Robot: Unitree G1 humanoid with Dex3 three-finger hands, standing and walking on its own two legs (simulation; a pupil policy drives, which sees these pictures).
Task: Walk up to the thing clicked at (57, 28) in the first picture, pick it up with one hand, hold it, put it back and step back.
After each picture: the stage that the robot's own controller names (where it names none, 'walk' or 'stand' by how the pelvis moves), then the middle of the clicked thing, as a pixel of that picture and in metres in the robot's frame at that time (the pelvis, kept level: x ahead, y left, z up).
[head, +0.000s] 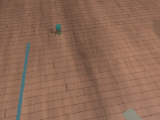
stand; (58, 29) +1.60 +0.29 -0.72
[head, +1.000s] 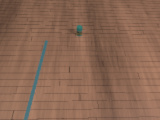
walk; (79, 30) +1.47 +0.12 -0.70
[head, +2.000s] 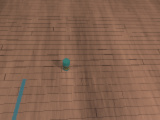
walk; (66, 64) +0.93 +0.15 -0.69
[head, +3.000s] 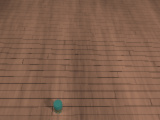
walk; (58, 106) +0.55 +0.17 -0.70
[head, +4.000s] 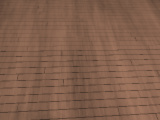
stand; out of the picture +0.39 +0.14 -0.71
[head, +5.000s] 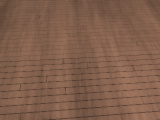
stand; out of the picture +0.35 +0.15 -0.73
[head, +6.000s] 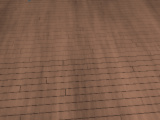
stand; out of the picture +0.35 +0.17 -0.73
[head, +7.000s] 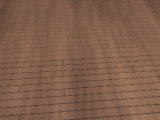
stand; out of the picture +0.35 +0.17 -0.73
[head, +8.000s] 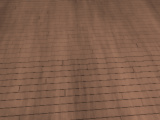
stand; out of the picture +0.34 +0.17 -0.73
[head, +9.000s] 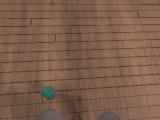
go down; (49, 93) +0.39 +0.16 -0.53
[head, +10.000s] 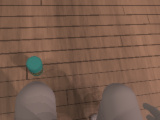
go down; (35, 66) +0.43 +0.21 -0.32
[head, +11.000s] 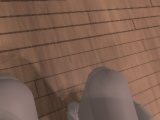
close in; out of the picture +0.41 +0.25 -0.24
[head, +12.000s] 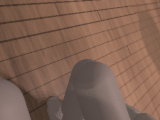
close; out of the picture +0.41 +0.26 -0.22
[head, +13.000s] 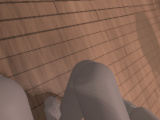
lift; out of the picture +0.39 +0.26 -0.22
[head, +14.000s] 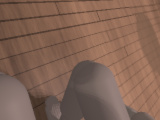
lift; out of the picture +0.36 +0.24 -0.22
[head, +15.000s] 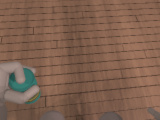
lift; (26, 87) +0.32 +0.19 -0.01
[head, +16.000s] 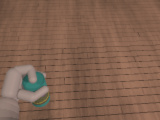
hold; (37, 90) +0.32 +0.16 +0.01
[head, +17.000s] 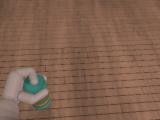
hold; (38, 92) +0.32 +0.16 -0.01
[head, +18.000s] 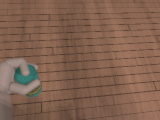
crouch; (29, 81) +0.36 +0.18 -0.07
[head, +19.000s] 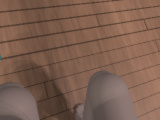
lower; out of the picture +0.44 +0.25 -0.14
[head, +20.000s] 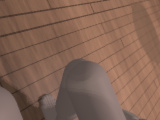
lower; out of the picture +0.41 +0.29 -0.23
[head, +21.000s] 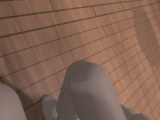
lower; out of the picture +0.41 +0.29 -0.23
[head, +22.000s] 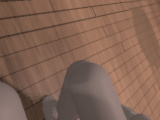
lower; out of the picture +0.41 +0.29 -0.23
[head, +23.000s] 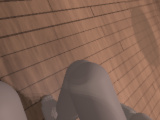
lower; out of the picture +0.40 +0.29 -0.23
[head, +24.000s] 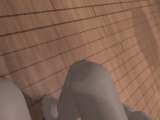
withdraw; out of the picture +0.39 +0.28 -0.23
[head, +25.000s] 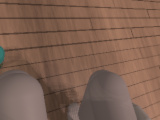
stand; out of the picture +0.40 +0.26 -0.26
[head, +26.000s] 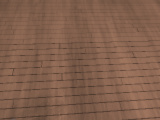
stand; out of the picture +0.36 +0.16 -0.63
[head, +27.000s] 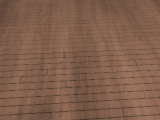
stand; out of the picture +0.38 +0.17 -0.67
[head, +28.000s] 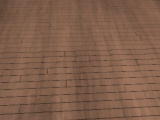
stand; out of the picture +0.36 +0.16 -0.67
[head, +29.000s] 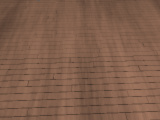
stand; out of the picture +0.39 +0.16 -0.72
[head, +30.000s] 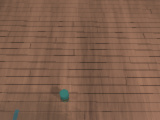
walk; (64, 95) +0.50 +0.15 -0.69
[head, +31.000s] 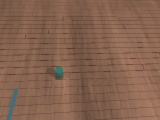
walk; (59, 73) +0.78 +0.15 -0.71
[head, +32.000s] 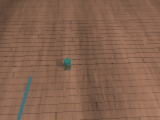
stand; (67, 64) +1.04 +0.17 -0.70
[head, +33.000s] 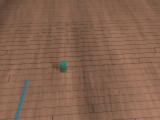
stand; (63, 66) +1.01 +0.20 -0.72
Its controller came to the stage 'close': yes
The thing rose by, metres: 0.71
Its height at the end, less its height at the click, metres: +0.00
